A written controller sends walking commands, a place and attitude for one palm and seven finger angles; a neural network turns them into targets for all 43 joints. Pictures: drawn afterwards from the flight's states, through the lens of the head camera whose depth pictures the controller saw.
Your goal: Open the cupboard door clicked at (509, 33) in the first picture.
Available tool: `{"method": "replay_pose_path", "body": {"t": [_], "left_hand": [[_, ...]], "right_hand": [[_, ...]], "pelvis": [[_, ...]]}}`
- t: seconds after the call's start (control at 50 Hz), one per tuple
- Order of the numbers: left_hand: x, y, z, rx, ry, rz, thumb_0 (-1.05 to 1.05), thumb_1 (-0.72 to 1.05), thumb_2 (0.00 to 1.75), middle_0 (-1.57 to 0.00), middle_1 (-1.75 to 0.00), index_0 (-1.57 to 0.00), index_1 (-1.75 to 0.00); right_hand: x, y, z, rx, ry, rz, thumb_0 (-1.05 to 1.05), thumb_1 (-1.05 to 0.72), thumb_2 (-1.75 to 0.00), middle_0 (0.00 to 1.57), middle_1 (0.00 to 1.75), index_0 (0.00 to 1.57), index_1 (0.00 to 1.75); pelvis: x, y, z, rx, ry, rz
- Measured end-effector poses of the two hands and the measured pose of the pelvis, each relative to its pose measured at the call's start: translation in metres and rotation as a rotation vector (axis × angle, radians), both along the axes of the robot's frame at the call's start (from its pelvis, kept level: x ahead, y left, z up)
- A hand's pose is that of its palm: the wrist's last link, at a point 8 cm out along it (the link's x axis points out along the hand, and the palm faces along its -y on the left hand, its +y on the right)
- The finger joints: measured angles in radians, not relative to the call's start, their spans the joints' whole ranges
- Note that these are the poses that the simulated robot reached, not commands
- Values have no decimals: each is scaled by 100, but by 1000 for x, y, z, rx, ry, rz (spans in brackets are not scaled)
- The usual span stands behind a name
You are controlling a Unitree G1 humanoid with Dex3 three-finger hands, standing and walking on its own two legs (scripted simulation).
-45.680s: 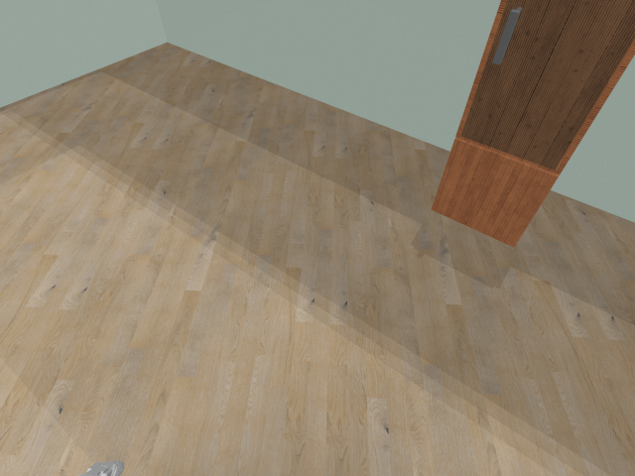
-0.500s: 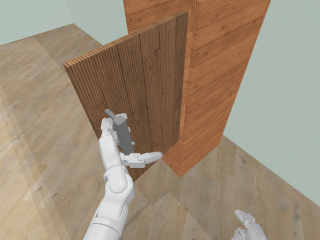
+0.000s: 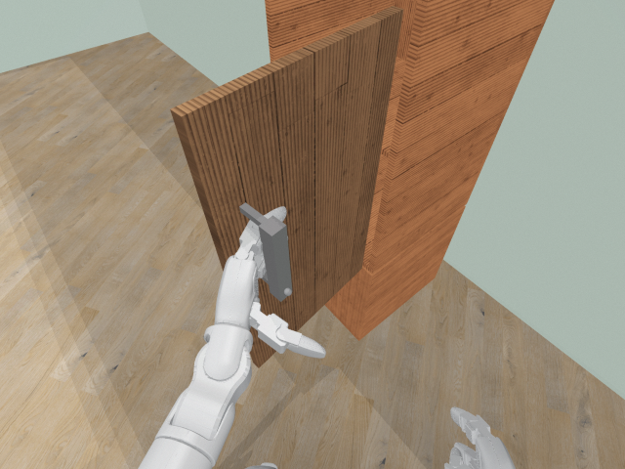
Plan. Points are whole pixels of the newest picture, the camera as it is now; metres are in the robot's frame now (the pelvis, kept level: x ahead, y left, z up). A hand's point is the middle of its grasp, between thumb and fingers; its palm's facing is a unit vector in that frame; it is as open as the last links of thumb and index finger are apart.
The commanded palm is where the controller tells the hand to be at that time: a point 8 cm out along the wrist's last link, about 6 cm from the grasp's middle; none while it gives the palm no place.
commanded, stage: slide the hand sideways off the handle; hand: left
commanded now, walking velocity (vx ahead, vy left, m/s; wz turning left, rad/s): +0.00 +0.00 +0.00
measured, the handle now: (265, 253) +0.37 +0.09 +0.08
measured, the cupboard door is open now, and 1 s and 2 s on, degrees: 98 99 99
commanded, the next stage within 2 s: draw the hand back to the body in 1.04 s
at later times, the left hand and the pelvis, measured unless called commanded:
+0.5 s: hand (268, 322) +0.27 +0.08 +0.08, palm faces -0.04 -1.00 -0.02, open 16.3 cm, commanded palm +0.24 +0.13 +0.08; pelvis +0.02 -0.01 +0.00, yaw -1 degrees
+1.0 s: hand (228, 358) +0.23 +0.11 +0.07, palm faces -0.02 -1.00 -0.04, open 16.3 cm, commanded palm +0.20 +0.17 +0.08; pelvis +0.03 -0.03 -0.01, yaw +0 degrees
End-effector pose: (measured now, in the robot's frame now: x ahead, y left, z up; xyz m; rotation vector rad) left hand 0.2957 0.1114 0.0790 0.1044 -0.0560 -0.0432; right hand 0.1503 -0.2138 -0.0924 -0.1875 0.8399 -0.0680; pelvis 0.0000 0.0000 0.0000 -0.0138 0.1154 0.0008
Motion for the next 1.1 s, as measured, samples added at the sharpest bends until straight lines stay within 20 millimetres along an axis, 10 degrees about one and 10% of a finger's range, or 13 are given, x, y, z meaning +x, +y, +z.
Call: {"method": "replay_pose_path", "body": {"t": [1.1], "left_hand": [[-93,64,-6,-63,92,28,-1,-50,30,-15,-30,-15,-30]], "right_hand": [[42,-39,12,-21,-200,-18,1,-90,-90,20,30,20,30]], "pelvis": [[28,-23,-12,4,50,1]]}}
